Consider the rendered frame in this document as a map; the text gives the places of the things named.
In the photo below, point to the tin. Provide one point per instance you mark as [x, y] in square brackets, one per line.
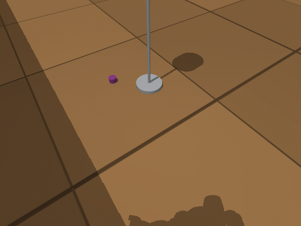
[112, 79]

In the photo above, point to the floor lamp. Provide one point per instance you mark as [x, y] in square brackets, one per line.
[148, 83]

